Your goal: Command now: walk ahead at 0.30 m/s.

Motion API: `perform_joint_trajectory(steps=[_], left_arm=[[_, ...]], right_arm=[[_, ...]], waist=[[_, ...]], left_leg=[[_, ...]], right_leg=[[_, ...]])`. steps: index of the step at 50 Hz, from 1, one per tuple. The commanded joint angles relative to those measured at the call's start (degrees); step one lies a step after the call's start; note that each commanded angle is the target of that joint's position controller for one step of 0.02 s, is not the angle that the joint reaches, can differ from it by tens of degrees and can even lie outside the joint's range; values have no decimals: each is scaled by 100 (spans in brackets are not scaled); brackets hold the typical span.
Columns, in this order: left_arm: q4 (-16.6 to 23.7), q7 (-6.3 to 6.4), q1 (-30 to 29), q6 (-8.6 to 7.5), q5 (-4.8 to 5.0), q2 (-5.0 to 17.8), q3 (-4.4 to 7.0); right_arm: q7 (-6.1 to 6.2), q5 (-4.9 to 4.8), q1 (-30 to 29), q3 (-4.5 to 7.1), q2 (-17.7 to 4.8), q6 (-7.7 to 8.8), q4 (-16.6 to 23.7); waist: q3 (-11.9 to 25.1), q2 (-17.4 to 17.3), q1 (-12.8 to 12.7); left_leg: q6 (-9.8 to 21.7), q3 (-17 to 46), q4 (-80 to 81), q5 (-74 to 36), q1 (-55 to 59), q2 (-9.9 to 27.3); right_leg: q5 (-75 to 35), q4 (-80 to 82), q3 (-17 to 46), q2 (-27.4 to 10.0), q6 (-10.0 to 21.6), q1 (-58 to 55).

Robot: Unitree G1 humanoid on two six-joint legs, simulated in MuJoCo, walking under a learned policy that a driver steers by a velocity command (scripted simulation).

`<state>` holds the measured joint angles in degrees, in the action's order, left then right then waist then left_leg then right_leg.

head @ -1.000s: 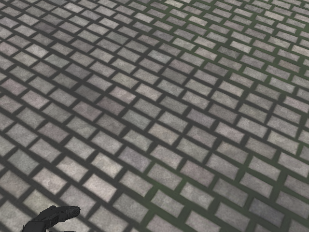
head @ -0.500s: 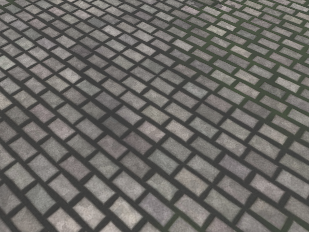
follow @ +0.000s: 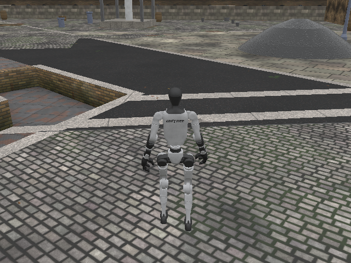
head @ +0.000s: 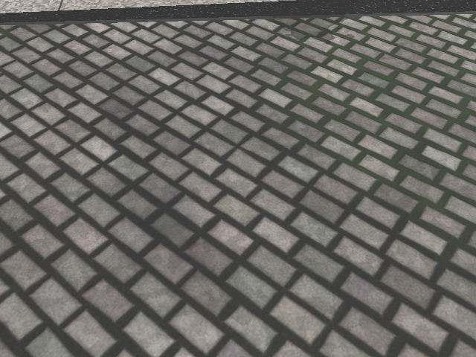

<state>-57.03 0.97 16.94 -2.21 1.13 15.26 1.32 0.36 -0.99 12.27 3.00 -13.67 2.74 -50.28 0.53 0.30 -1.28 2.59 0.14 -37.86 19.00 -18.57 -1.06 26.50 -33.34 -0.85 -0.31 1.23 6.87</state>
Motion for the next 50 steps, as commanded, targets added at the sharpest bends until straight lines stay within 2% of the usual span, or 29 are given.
perform_joint_trajectory(steps=[1,2,3,4,5,6,7,8,9,10,11,12,14,15,16,18,19,20,21,22,23,24,25,27,30,33,40,50], left_arm=[[68,-10,369,-229,53,1082,256],[113,-9,293,-226,33,994,243],[188,-8,86,-185,-2,953,234],[333,-9,-324,-143,-39,947,223],[480,1,-515,-165,-86,880,208],[461,-30,-383,-222,-226,575,113],[407,-59,-211,-262,-45,572,134],[448,-64,-395,-223,148,599,160],[508,-69,-623,-169,186,546,161],[494,-48,-631,-101,106,465,171],[468,-25,-551,-35,10,355,164],[421,-28,-536,7,-47,217,133],[441,-24,-705,31,-63,68,77],[449,-7,-762,47,-51,150,90],[436,7,-754,72,-40,232,107],[369,18,-687,120,-73,325,150],[354,32,-711,143,-141,443,194],[369,67,-718,165,-197,699,266],[406,101,-807,195,-183,1040,339],[379,85,-1021,211,-145,745,267],[421,35,-1268,211,-81,542,237],[410,5,-1379,200,-73,490,232],[403,-18,-1433,173,-85,468,220],[302,-41,-1392,112,-98,490,228],[179,-29,-1361,95,-83,469,231],[88,-9,-1392,124,-75,474,243],[-69,21,-1478,202,-70,406,251],[-242,71,-1399,265,-82,331,239]], right_arm=[[-122,-27,-901,97,-474,379,608],[-152,-11,-905,116,-531,418,581],[-182,-6,-649,150,-566,432,467],[-210,-6,-9,236,-691,434,237],[-209,56,879,392,-1120,393,-50],[-135,81,1497,409,-1352,260,-211],[-124,69,1444,249,-951,202,-171],[-92,68,1066,187,-812,196,-98],[-76,59,679,114,-651,199,-44],[-69,50,326,49,-576,192,-14],[-41,59,62,11,-527,170,-8],[-5,102,-39,1,-546,134,-30],[80,162,-24,42,-810,63,-129],[106,141,71,80,-969,33,-196],[120,99,82,92,-1032,8,-244],[117,1,-117,52,-933,-13,-302],[93,-12,-25,25,-837,-1,-385],[65,76,173,-11,-698,24,-479],[43,212,594,-36,-563,38,-558],[84,195,871,-88,-329,-30,-677],[131,167,681,-84,-402,-118,-695],[175,148,491,-68,-472,-194,-683],[208,143,457,-62,-514,-252,-716],[234,176,531,-76,-508,-303,-786],[231,159,520,-79,-552,-272,-890],[227,144,509,-97,-511,-264,-982],[250,153,618,-139,-402,-289,-1168],[265,157,852,-183,-283,-223,-1299]], waist=[[-905,814,-151],[-856,651,-133],[-629,563,27],[-193,415,394],[507,-168,695],[891,-1489,822],[871,-1162,681],[409,-634,557],[38,-267,413],[-174,-141,209],[-202,-301,34],[-185,-443,3],[13,-674,42],[173,-718,92],[287,-718,85],[278,-681,-79],[210,-563,-108],[222,-242,-65],[362,337,236],[465,607,380],[156,475,307],[-21,431,249],[-108,383,228],[-15,360,245],[194,236,193],[249,136,172],[14,52,176],[-242,20,142]], left_leg=[[180,-235,-293,-378,-1535,91],[185,-255,-195,-701,-1478,133],[213,-338,143,-1057,-931,79],[316,-274,696,-1972,384,-24],[568,620,694,-3862,2082,393],[1086,1948,1096,-6417,3444,1678],[1489,2456,1236,-6992,3316,2221],[1539,2148,1373,-6307,2838,2220],[1349,1732,1591,-5684,2417,2016],[1088,1322,1784,-5188,2046,1750],[909,988,1920,-4855,1725,1459],[834,690,1952,-4993,1446,1221],[778,359,1839,-5444,1222,1015],[807,387,1794,-5567,1264,1068],[818,433,1774,-5443,1261,1134],[684,452,1691,-4544,934,1112],[509,474,1659,-3752,773,976],[255,400,1541,-2630,592,739],[-9,210,1434,-1028,372,348],[-184,83,1490,-118,465,238],[-264,17,1540,1,479,164],[-286,-27,1512,-73,432,131],[-288,-13,1471,-193,406,130],[-302,31,1497,-469,571,181],[-316,61,1495,-842,696,237],[-333,46,1496,-902,728,250],[-326,-15,1547,-597,674,249],[-278,-37,1612,-214,402,270]], right_leg=[[-860,1529,2192,-1712,1255,-362],[-2038,1222,1984,-1647,1177,-533],[-3263,774,1503,-1372,969,-500],[-4867,-35,768,-821,623,-77],[-4989,-1501,309,-238,182,907],[-413,-3340,38,338,-226,2430],[921,-4033,719,423,-222,2889],[850,-4199,890,185,-179,3071],[561,-3874,799,-32,-122,3162],[206,-3248,600,-246,-118,2985],[-180,-2478,458,-372,-188,2550],[-489,-1854,267,-292,-304,2085],[-859,-794,47,-100,-433,1365],[-1127,-501,-31,-7,-453,1143],[-1466,-238,-47,22,-431,917],[-2325,471,-66,47,-244,276],[-2812,835,46,-3,-102,-21],[-3927,944,431,-353,53,-407],[-4834,641,759,-767,364,-781],[-4339,593,932,-958,753,-598],[-3484,700,954,-822,752,-220],[-2950,769,903,-674,637,5],[-2854,786,858,-586,556,104],[-3109,737,809,-530,490,120],[-3699,566,705,-465,491,-97],[-3795,533,670,-435,515,-177],[-2911,710,621,-338,457,68],[-1985,873,545,-227,353,244]])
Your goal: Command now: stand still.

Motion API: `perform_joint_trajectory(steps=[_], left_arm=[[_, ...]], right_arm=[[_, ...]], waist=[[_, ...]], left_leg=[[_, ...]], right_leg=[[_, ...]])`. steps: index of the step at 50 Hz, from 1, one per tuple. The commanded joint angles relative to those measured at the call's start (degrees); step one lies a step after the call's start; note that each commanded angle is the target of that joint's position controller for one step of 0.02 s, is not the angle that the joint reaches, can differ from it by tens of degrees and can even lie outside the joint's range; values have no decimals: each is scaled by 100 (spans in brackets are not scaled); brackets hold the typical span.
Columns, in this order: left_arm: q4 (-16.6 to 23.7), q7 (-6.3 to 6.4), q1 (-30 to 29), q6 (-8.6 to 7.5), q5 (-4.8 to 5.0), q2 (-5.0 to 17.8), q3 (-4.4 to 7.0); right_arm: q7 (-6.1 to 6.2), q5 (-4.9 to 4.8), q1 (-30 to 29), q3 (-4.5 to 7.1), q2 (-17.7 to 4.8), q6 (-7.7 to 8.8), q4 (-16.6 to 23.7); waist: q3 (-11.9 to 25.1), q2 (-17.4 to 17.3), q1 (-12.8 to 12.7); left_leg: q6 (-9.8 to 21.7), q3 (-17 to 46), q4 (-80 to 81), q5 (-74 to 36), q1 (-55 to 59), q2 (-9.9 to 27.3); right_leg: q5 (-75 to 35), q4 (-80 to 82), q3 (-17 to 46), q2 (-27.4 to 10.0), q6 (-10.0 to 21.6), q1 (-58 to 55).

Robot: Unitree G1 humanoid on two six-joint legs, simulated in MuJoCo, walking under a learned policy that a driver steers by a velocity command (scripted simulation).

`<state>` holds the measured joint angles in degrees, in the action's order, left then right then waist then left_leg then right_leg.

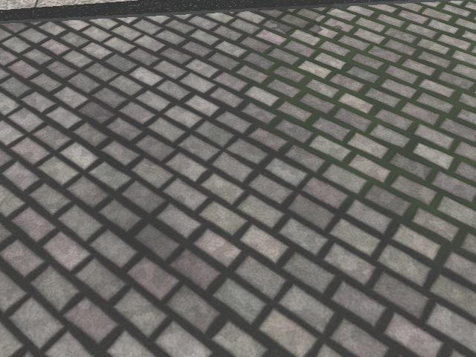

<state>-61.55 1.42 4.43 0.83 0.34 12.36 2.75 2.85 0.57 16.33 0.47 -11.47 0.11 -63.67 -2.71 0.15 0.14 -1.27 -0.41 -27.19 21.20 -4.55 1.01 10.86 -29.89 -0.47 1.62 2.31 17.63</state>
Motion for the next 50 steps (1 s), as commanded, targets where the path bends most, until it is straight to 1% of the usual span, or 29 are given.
perform_joint_trajectory(steps=[1,14,15,17,18,19,20,21,22,23,25,26,27,28,29,30,31,32,33,34,35,36,38,40,42,45,47,49,50], left_arm=[[197,30,-136,-35,-5,614,94],[83,63,75,-16,-12,526,56],[20,65,194,-13,-16,480,43],[-17,70,299,-20,37,579,91],[16,60,233,-62,43,588,100],[87,37,104,-138,56,541,98],[171,-2,-63,-241,75,449,87],[262,-60,-251,-349,100,342,70],[324,-110,-338,-432,105,365,77],[350,-151,-287,-502,130,364,75],[339,-205,-62,-612,200,340,76],[183,-214,332,-635,210,333,108],[-47,-208,901,-624,189,480,206],[-246,-203,1717,-614,177,739,327],[-365,-202,2564,-614,166,1350,482],[-414,-252,2793,-678,72,1117,340],[-257,-244,2195,-750,30,810,195],[-70,-261,1707,-781,21,602,110],[23,-288,1422,-786,14,561,57],[71,-297,1309,-776,-8,475,0],[61,-284,1369,-735,-32,403,-37],[28,-250,1529,-708,-41,431,-48],[-15,-161,1781,-677,-45,612,-42],[33,-87,1827,-643,-60,748,-32],[90,-45,1898,-622,-54,824,-15],[50,-32,2189,-609,21,879,26],[8,-30,2290,-581,66,870,54],[24,-30,2238,-539,71,932,101],[59,-33,2152,-517,55,1010,130]], right_arm=[[17,1,473,67,-489,48,32],[10,-7,833,42,-330,135,-7],[11,-12,971,36,-283,131,-61],[42,-55,950,95,-443,114,16],[54,-76,982,112,-480,127,84],[58,-102,1105,140,-551,165,107],[50,-137,1304,198,-710,219,87],[40,-176,1340,285,-942,274,88],[35,-179,1168,345,-1065,317,144],[17,-166,1081,347,-998,364,201],[-52,-217,887,327,-825,404,294],[-86,-229,763,326,-831,386,343],[-111,-201,720,331,-873,390,404],[-129,-187,500,308,-840,429,507],[-127,-176,471,205,-408,516,742],[-120,-226,323,199,-362,623,873],[-173,-366,192,250,-502,682,945],[-222,-384,111,255,-532,708,949],[-228,-329,42,291,-528,721,955],[-222,-256,-21,360,-635,694,963],[-240,-240,16,398,-655,648,951],[-261,-234,-6,401,-585,602,954],[-273,-191,-348,393,-487,535,1094],[-277,-166,-950,343,-395,527,1348],[-318,-176,-1468,290,-343,545,1527],[-408,-212,-1992,248,-393,558,1693],[-476,-231,-2204,241,-449,574,1811],[-536,-235,-2181,276,-583,603,1871],[-547,-234,-1966,333,-714,614,1846]], waist=[[66,29,-4],[-48,-37,-29],[64,-48,-17],[-159,-167,-14],[-327,-179,44],[-485,-275,130],[-590,-543,240],[-737,-989,284],[-929,-1117,252],[-986,-1054,187],[-965,-865,-23],[-815,-795,-217],[-502,-725,-410],[-118,-312,-788],[341,1317,-967],[639,1473,-905],[172,826,-580],[-34,479,-391],[-231,238,-242],[-278,232,-150],[-252,319,-97],[-244,356,-88],[-314,272,-114],[-427,207,-195],[-475,297,-310],[-572,322,-429],[-634,328,-401],[-512,374,-251],[-301,473,-80]], left_leg=[[114,19,551,-401,-1029,65],[173,49,617,-213,-1269,79],[202,21,660,250,-1227,51],[425,133,652,1438,-1406,67],[576,301,734,1941,-1488,172],[741,616,920,2245,-1462,377],[967,1167,1261,2475,-1227,754],[1234,1909,1709,2552,-913,1331],[1420,2329,1874,2293,-795,1748],[1456,2383,1826,1890,-652,1860],[1180,1792,1474,1014,-550,1552],[1009,1354,1189,643,-906,1250],[901,1046,720,-273,-1283,966],[700,585,-469,-1392,-1766,625],[232,-264,-2631,-969,-3082,-176],[244,353,-4198,920,-3727,-368],[457,724,-4897,698,-4197,5],[615,671,-4925,146,-4210,301],[670,569,-4594,-360,-4201,522],[668,504,-4237,-672,-3955,683],[616,407,-4002,-848,-3713,725],[535,293,-3813,-968,-3650,732],[336,146,-3357,-1246,-3837,731],[199,92,-2498,-1628,-3944,706],[153,-32,-1640,-2104,-3678,571],[195,-151,-927,-2417,-3398,406],[325,-67,-621,-2360,-3410,386],[492,-82,-385,-2076,-3175,294],[587,-164,-354,-1898,-2751,156]], right_leg=[[-361,537,501,-412,237,-822],[-108,549,452,-358,175,-775],[504,570,401,-302,169,-803],[2109,377,213,-101,182,-426],[2583,271,201,-73,203,-119],[2596,92,158,-38,195,167],[2155,-331,-9,34,122,522],[1332,-1002,-319,103,47,964],[1055,-1471,-206,-144,100,1328],[1222,-1589,-107,-297,176,1538],[1363,-703,-223,-320,272,1096],[1016,-101,-471,-112,257,149],[610,14,-578,146,210,-887],[532,287,97,-199,380,-1869],[1183,1210,2439,-1464,1093,-2983],[1326,1995,4295,-2342,1580,-3102],[1446,1938,3915,-2448,1493,-2673],[1358,1967,3102,-2171,1285,-2282],[1067,2083,2483,-1950,1126,-1951],[554,2155,1937,-1698,950,-1683],[171,2222,1512,-1488,851,-1522],[-222,2270,1250,-1391,840,-1472],[-794,2364,973,-1363,917,-1451],[-993,2445,785,-1356,945,-1361],[-1013,2526,566,-1277,899,-1224],[-960,2548,394,-1364,872,-1372],[-1123,2417,356,-1538,821,-1760],[-1744,2085,292,-1671,721,-2160],[-2626,1752,242,-1691,656,-2287]])
Over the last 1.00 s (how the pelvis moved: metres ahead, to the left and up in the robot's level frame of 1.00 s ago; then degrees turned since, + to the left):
0.08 -0.02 0.01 0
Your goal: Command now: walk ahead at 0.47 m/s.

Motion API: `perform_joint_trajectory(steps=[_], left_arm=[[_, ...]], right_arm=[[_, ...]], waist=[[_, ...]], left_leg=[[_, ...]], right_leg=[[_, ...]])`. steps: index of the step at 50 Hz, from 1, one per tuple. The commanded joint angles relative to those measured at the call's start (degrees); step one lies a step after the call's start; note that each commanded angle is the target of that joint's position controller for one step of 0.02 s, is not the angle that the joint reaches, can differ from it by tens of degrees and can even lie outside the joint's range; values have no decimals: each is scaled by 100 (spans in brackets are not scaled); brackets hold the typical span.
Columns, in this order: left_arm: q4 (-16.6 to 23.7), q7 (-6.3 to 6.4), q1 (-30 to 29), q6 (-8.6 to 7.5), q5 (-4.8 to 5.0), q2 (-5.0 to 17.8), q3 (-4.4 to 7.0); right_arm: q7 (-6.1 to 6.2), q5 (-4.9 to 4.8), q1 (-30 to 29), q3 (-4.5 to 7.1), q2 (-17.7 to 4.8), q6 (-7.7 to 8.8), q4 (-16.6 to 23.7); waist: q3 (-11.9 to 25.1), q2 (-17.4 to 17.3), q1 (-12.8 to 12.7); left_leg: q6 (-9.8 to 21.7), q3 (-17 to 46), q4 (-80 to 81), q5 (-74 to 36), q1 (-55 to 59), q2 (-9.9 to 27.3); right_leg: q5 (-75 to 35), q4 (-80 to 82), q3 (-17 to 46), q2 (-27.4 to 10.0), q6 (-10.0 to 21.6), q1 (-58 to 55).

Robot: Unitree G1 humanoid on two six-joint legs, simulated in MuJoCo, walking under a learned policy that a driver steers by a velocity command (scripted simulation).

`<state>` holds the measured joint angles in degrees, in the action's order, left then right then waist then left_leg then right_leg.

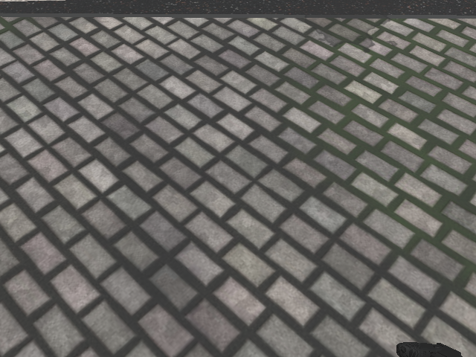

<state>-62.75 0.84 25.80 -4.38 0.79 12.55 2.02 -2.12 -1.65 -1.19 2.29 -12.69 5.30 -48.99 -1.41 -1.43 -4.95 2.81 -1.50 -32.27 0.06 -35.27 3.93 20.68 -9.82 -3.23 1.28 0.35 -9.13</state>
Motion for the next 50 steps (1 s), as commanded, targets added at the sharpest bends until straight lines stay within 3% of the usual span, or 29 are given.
perform_joint_trajectory(steps=[1,2,3,4,5,6,7,8,10,12,14,17,21,26,29,30,31,32,33,34,35,36,37,38,39,41,43,46,50], left_arm=[[211,19,-70,41,-17,1060,229],[255,15,-154,91,-52,995,203],[388,2,-143,104,-120,820,114],[457,-66,620,-21,-83,-107,-125],[414,-102,324,-211,83,310,-45],[646,-115,-292,-313,232,720,69],[757,-71,-669,-356,223,824,84],[767,-16,-823,-335,130,820,139],[686,4,-527,-146,85,589,168],[685,11,-510,4,109,447,170],[852,27,-940,75,92,525,210],[1012,-9,-1401,56,56,546,258],[1256,-131,-2082,6,25,437,217],[1721,-322,-2848,4,35,310,120],[1953,-446,-2787,7,60,457,175],[1954,-464,-2505,20,64,595,246],[1839,-467,-1846,32,79,823,373],[1622,-406,-896,45,94,1191,576],[1494,-255,-116,108,84,1782,748],[1655,-267,-317,69,70,1976,729],[1638,-273,-180,51,2,1500,590],[1666,-251,-420,13,-10,1186,517],[1774,-267,-881,-23,6,1020,458],[1917,-256,-1309,-35,-21,851,401],[2020,-229,-1492,-28,-73,829,376],[2060,-166,-1497,-16,-66,1023,418],[2069,-77,-1366,18,-57,1238,484],[2091,35,-1211,192,43,1249,505],[2096,117,-1024,363,51,1188,491]], right_arm=[[-42,-10,260,245,-773,96,270],[-12,-20,1250,388,-1005,79,-33],[45,25,2308,509,-1378,55,-278],[28,147,2797,584,-1844,42,-444],[8,133,2674,431,-1341,61,-423],[13,99,2101,344,-1066,99,-363],[12,109,1543,269,-858,129,-220],[-12,171,1195,228,-720,161,-186],[-46,238,1043,159,-477,195,-259],[4,226,1245,180,-563,221,-400],[102,259,1429,225,-750,234,-483],[216,268,1664,238,-815,213,-550],[309,229,1807,222,-864,186,-553],[342,172,2299,267,-959,9,-704],[378,127,2110,329,-1150,-123,-592],[404,124,2028,356,-1244,-164,-527],[426,128,1929,367,-1300,-215,-463],[440,113,1850,341,-1278,-229,-381],[417,256,1970,237,-1020,-142,-199],[288,229,2305,25,-331,100,52],[195,2,1594,141,-872,350,178],[164,-132,1218,159,-965,448,318],[202,-48,1165,165,-919,461,285],[261,96,1154,244,-1017,395,251],[276,151,1266,276,-1029,295,269],[315,227,1386,281,-878,141,349],[362,269,1142,249,-752,58,499],[345,251,648,177,-619,22,684],[254,179,139,195,-772,-10,939]], waist=[[-55,754,716],[522,752,1205],[1278,367,1569],[2225,-1290,1071],[2289,-1101,1222],[1317,-887,1092],[870,-338,916],[567,-69,711],[430,-250,375],[209,-261,309],[-27,-181,363],[-138,-113,483],[-284,-96,687],[-517,12,963],[-320,-218,741],[-49,-375,551],[351,-444,179],[864,-301,-305],[1493,705,-413],[2206,1681,147],[2113,957,-227],[1395,722,-167],[871,66,153],[571,11,376],[456,83,557],[372,111,721],[350,249,690],[571,556,483],[655,762,281]], left_leg=[[296,-198,112,376,1023,-340],[451,-336,116,450,2266,-549],[767,619,-28,700,4062,264],[1735,3705,840,2230,5871,1753],[1688,4766,1702,2700,5811,1824],[1352,3819,1719,2391,5064,1650],[1173,2940,1803,1681,4131,1446],[1061,2320,1936,1055,3296,1237],[969,1585,2242,714,2548,945],[1027,1132,2512,587,2232,900],[1032,866,2706,566,2262,939],[906,464,2756,332,2633,930],[696,-201,2832,126,2871,849],[633,-583,2394,-531,4045,1166],[484,-832,1618,-2539,4349,1280],[414,-925,1082,-3653,4350,1268],[315,-1034,149,-4372,4195,1174],[103,-1148,-1173,-3992,3518,926],[-155,-1164,-3111,-1235,1879,550],[-433,-131,-4964,3218,-362,-769],[-215,791,-5178,3046,-1034,-446],[-61,705,-4906,2574,-1289,-179],[-55,665,-4322,2153,-989,96],[-138,617,-3847,1985,-546,243],[-230,617,-3695,1954,-136,304],[-460,477,-3181,1898,166,238],[-616,314,-2350,1385,233,16],[-657,243,-978,240,644,-334],[-632,430,18,-172,869,-575]], right_leg=[[-4685,-886,419,-1600,776,336],[-5273,-2051,213,-1341,628,619],[-4021,-3808,51,-1058,435,1879],[-40,-6061,182,147,63,4029],[1060,-6915,1107,140,182,4675],[719,-7132,1007,-194,294,5185],[140,-6879,869,-540,349,4991],[-256,-6480,799,-777,349,4666],[-546,-6030,848,-1014,366,4041],[-637,-5719,807,-1075,313,4070],[-1114,-5294,911,-1084,231,4569],[-2000,-4464,1105,-917,169,5103],[-2842,-3349,683,-766,153,4985],[-2333,-2663,322,-689,292,5425],[-1451,-2515,-125,-388,524,4886],[-1176,-2569,-327,-159,635,4343],[-1082,-2503,-456,106,785,3447],[-1412,-2131,-286,256,1024,1963],[-1520,-2113,1573,-937,1458,191],[-605,-1055,4991,-2168,2622,-1431],[-526,-671,4808,-2037,2303,-1449],[-878,-711,3831,-1823,2036,-821],[-1475,-648,3115,-1556,1841,183],[-2406,-596,2593,-1361,1722,981],[-3174,-538,2324,-1241,1704,1525],[-4464,-572,1865,-1086,1700,2112],[-5107,-663,1480,-836,1584,2404],[-4755,-933,1244,-489,1209,2496],[-3583,-1317,1833,-594,950,2170]])
Over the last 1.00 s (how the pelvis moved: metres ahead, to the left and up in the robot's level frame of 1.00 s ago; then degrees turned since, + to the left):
0.23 0.01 -0.01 1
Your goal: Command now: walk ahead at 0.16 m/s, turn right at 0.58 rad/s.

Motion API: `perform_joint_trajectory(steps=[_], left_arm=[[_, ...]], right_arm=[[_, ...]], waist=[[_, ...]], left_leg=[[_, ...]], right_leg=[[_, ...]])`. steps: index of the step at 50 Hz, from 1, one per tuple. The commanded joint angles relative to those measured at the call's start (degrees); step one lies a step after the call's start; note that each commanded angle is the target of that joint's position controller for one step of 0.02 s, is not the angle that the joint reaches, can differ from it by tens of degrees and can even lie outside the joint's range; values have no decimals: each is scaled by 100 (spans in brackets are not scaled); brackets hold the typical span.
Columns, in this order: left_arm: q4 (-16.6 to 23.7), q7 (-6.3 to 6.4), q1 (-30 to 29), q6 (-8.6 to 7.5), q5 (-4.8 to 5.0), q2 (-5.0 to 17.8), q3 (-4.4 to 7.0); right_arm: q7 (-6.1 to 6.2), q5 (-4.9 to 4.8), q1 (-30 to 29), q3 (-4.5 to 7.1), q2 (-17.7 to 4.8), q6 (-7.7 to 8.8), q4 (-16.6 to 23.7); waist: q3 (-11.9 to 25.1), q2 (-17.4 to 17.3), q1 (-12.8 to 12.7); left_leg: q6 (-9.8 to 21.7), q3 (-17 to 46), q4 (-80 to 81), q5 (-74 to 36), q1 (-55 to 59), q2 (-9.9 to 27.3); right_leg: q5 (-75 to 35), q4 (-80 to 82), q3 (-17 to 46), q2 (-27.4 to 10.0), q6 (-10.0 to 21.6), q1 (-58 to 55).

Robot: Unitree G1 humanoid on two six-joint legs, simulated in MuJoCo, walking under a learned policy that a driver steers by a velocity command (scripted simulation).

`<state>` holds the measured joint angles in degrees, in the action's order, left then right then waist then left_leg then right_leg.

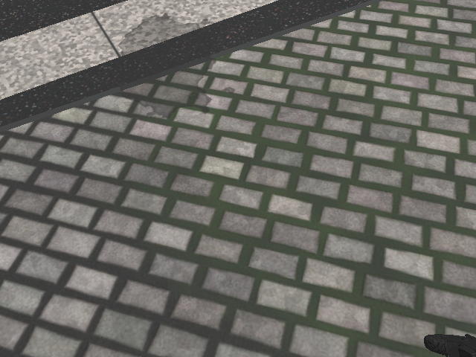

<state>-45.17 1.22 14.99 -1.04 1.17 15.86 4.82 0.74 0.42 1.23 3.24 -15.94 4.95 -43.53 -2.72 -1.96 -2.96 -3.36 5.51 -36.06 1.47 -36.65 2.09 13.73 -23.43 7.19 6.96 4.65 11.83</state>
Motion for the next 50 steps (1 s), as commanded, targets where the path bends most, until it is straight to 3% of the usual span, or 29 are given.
perform_joint_trajectory(steps=[1,3,4,5,6,7,8,10,12,14,17,21,22,23,24,25,26,27,29,34,37,39,40,41,42,43,44,46,50], left_arm=[[369,102,29,54,1,828,206],[501,138,-182,74,-13,764,187],[588,136,-321,75,-10,686,155],[754,124,-317,47,-94,405,59],[702,110,667,13,-132,118,-9],[617,59,1237,8,-51,616,35],[478,77,870,98,-1,1012,140],[496,164,174,324,-74,896,130],[473,134,231,392,-127,469,13],[494,134,90,323,-151,240,-73],[492,162,-81,264,-97,470,-22],[379,121,52,200,-96,511,30],[396,119,108,179,-142,640,71],[408,146,279,174,-249,944,147],[328,133,260,185,-307,1171,229],[541,135,-145,131,-398,1042,190],[665,171,-391,56,-405,828,122],[739,194,-710,4,-308,729,91],[736,196,-811,-32,-143,646,59],[635,223,-444,145,-142,943,182],[621,168,-389,158,-67,1166,261],[618,133,-540,117,51,1168,262],[529,102,-366,76,63,1034,230],[471,59,-65,29,-85,813,177],[813,19,-219,-11,-417,368,-2],[944,47,-818,-35,-260,674,74],[956,72,-984,1,-88,847,127],[802,178,-853,92,-142,867,167],[676,155,-447,107,-143,700,137]], right_arm=[[-47,-16,-66,135,-552,34,408],[-64,16,205,200,-717,99,372],[-53,62,494,222,-765,154,319],[-3,187,863,278,-1059,177,324],[44,327,979,260,-1190,100,404],[13,146,1155,277,-1082,7,323],[4,55,870,174,-684,-42,490],[-42,82,556,19,-391,-177,491],[-104,103,219,-38,-341,-256,426],[-121,51,261,62,-576,-315,399],[-78,-26,586,198,-932,-369,394],[26,-161,558,221,-918,-490,445],[56,-177,635,205,-829,-501,440],[55,-155,566,166,-648,-479,532],[29,-176,343,151,-528,-437,752],[16,-117,429,230,-728,-403,714],[8,-125,654,339,-895,-427,590],[24,-143,1009,371,-865,-504,420],[39,-123,1158,322,-639,-633,375],[-162,-179,471,136,-341,-683,902],[-270,-190,535,206,-572,-702,1044],[-281,-169,861,266,-618,-722,988],[-232,-142,1109,329,-719,-723,913],[-144,-151,1371,472,-1143,-716,921],[-58,-44,1446,581,-1844,-698,1100],[-150,119,1716,491,-1558,-570,1102],[-182,121,1457,435,-1422,-469,1088],[-97,-97,874,345,-1096,-461,1133],[20,-41,609,275,-982,-540,1215]], waist=[[785,844,128],[795,950,310],[886,884,498],[1440,346,563],[1988,-1085,138],[2502,-1522,39],[1992,-742,217],[1223,-185,302],[795,-396,36],[731,-787,147],[947,-859,321],[779,-742,135],[798,-590,111],[775,32,75],[497,1404,151],[416,1639,124],[466,1280,236],[501,961,445],[447,843,440],[562,1178,40],[625,1277,41],[623,1207,278],[685,992,367],[950,62,376],[1082,-1736,269],[1622,-1107,815],[1213,-656,696],[803,-277,410],[922,-476,183]], left_leg=[[25,-158,567,-178,1031,-385],[187,-62,948,-17,1261,-343],[333,-119,1414,-648,1779,-209],[691,527,1230,-2247,2995,666],[1673,2053,942,-4615,4534,2087],[2275,3331,1152,-3343,4704,2654],[2106,2781,1269,-2201,4253,2154],[1710,1711,1513,-845,3105,1414],[1434,999,1856,-88,2004,792],[1425,794,1913,-164,1930,522],[1618,1378,1887,233,2395,806],[1314,1609,1930,1393,1872,645],[1094,1501,1774,1750,1447,494],[793,1046,1184,2078,764,165],[522,-53,196,2469,262,-583],[316,-248,-1180,3013,138,-573],[224,-56,-2180,3058,89,-508],[139,1,-2649,2874,40,-477],[-48,-45,-2983,2445,-230,-346],[-168,-648,-1389,2039,408,-93],[29,-935,-579,1989,1057,-175],[276,-1111,440,1276,1690,-317],[450,-1037,1031,661,2327,-446],[739,-122,1220,-1134,3447,117],[1826,2129,1038,-3780,4303,1797],[2617,2605,1344,-3242,4027,2133],[2400,2087,1437,-2572,3741,1806],[1814,1482,1485,-1517,3202,1240],[1691,1105,1623,-1036,2694,863]], right_leg=[[-2665,-122,1036,-1223,491,-87],[-2367,-579,1438,-1227,401,-318],[-2099,-1023,1405,-996,235,-241],[-1164,-2148,1073,-592,-20,304],[2674,-3595,461,254,-385,1649],[2902,-4622,434,-55,-559,2126],[2450,-5075,448,-257,-735,2291],[1877,-4983,197,-432,-878,2185],[1497,-3750,-159,-653,-878,1320],[1537,-2506,-533,-550,-893,856],[966,-1655,-433,-491,-804,662],[49,-290,-559,-411,-412,-98],[-70,-122,-384,-704,-231,-546],[114,96,249,-1465,118,-890],[-26,582,1117,-2214,645,-460],[-936,840,1604,-2858,1048,-258],[-1788,705,1390,-2828,1067,-271],[-2276,510,924,-2580,859,-357],[-2902,303,339,-2360,676,-630],[-2775,201,-343,-2258,677,-820],[-2705,36,-389,-2447,645,-706],[-2444,-368,-567,-2413,407,-497],[-2034,-822,-808,-2229,131,-193],[-936,-1960,-1315,-1848,-374,674],[2606,-3769,-1428,-1013,-944,2471],[2850,-4656,-441,-782,-941,2727],[2417,-4930,-302,-886,-860,2836],[1528,-4550,-224,-1031,-820,2796],[729,-3867,-365,-825,-920,2110]])
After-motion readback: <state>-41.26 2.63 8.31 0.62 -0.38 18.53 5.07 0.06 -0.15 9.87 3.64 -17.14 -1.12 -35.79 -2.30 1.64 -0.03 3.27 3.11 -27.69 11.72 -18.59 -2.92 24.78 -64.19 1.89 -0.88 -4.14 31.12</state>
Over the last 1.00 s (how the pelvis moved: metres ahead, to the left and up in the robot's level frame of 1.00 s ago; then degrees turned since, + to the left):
0.54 -0.06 0.01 -25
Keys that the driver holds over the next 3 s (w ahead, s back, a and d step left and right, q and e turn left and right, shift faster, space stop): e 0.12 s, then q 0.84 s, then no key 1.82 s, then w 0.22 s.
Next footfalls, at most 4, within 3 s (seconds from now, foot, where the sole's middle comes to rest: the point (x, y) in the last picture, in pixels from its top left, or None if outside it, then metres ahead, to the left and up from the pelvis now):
0.10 left None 0.23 0.12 -0.78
0.44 right None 0.13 -0.11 -0.78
0.82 left None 0.14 0.17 -0.78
1.26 right None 0.20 -0.06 -0.78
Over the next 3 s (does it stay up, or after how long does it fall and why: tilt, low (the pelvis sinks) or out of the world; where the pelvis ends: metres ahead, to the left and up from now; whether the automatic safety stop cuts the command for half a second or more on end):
stays up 0.16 0.04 0.00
